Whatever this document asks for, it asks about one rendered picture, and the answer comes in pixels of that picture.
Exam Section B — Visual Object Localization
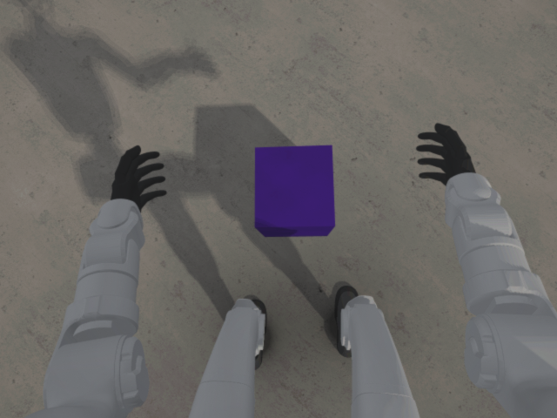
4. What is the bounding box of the carton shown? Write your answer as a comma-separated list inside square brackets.
[255, 145, 335, 237]

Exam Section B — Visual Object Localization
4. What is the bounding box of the right robot shin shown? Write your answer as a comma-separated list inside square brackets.
[345, 295, 385, 319]

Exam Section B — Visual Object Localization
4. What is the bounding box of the left robot thigh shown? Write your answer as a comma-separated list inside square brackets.
[189, 307, 265, 418]

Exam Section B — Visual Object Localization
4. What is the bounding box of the robot right upper arm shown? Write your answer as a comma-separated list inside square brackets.
[464, 313, 557, 418]

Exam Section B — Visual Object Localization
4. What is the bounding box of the left robot hand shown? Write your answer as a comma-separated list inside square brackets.
[111, 145, 167, 212]

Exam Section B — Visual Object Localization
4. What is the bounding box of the right robot hand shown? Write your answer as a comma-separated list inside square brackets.
[416, 123, 476, 186]

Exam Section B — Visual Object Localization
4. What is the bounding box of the robot right forearm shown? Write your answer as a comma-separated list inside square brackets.
[445, 172, 557, 320]

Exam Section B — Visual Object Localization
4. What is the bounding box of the robot left forearm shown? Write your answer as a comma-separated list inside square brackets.
[43, 199, 145, 409]

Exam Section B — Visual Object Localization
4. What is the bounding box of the robot left upper arm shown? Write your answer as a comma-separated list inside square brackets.
[24, 334, 150, 418]

